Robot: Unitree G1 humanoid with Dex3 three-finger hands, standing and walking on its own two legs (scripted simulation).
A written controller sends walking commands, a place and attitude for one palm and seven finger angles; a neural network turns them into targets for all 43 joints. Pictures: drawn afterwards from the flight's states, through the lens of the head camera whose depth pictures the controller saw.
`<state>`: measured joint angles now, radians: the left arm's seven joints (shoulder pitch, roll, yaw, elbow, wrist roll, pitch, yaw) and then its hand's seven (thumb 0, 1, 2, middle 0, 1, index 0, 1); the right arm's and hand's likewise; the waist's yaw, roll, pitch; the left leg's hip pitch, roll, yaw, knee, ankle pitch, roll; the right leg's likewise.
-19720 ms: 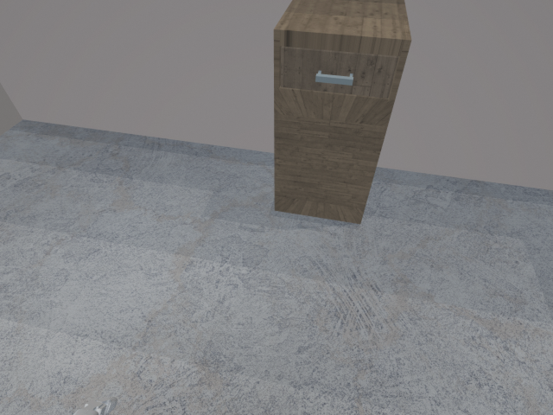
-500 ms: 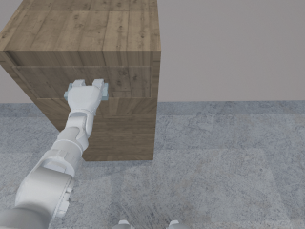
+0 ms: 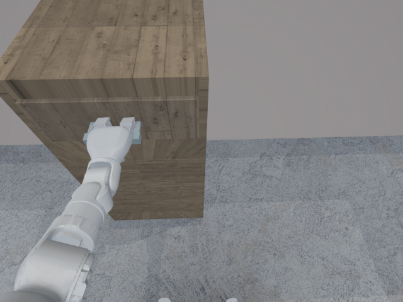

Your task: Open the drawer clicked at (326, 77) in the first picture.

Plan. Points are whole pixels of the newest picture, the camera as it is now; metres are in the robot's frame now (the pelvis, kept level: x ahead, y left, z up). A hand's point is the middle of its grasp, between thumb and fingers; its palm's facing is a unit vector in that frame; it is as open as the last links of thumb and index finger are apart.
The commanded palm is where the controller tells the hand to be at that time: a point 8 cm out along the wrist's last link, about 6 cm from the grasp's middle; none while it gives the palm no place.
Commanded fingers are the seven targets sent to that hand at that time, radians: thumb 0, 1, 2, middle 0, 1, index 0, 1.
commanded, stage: pull the drawer open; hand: left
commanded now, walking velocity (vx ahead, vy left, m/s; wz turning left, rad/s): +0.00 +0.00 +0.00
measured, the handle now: (114, 132) +0.49 +0.19 +0.01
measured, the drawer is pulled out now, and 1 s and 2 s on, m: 0.01 0.13 0.24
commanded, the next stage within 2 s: none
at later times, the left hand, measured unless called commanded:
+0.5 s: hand (114, 179) +0.38 +0.18 -0.01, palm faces -0.03 -0.08 -1.00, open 5.3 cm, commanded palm +0.34 +0.19 +0.05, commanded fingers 0.00 0.90 0.90 -0.40 -1.35 -0.40 -1.35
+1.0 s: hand (110, 206) +0.32 +0.18 -0.01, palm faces -0.01 -0.07 -1.00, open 5.3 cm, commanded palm +0.28 +0.18 +0.05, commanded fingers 0.00 0.90 0.90 -0.40 -1.35 -0.40 -1.35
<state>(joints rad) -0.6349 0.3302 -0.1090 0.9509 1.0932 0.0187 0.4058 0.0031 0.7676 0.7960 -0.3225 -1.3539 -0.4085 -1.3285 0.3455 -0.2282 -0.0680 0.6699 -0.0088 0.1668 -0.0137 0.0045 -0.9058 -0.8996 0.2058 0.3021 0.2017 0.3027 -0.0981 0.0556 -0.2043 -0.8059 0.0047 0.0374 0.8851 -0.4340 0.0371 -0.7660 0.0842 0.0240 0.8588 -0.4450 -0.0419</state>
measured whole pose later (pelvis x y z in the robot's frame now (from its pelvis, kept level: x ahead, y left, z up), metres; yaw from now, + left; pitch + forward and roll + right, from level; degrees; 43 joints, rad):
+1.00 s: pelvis -0.01 -0.01 +0.01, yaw +1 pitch +13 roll +0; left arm -0.14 0.27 -0.19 0.48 1.09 0.07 0.42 0.00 0.75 0.81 -0.31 -1.35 -0.42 -1.35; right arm 0.21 -0.23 -0.04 0.61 0.00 0.16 -0.01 0.01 -0.91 -0.90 0.21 0.30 0.20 0.30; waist -0.02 0.05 -0.18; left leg -0.65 -0.01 0.03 0.85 -0.42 0.03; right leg -0.62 0.07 0.02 0.85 -0.45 -0.05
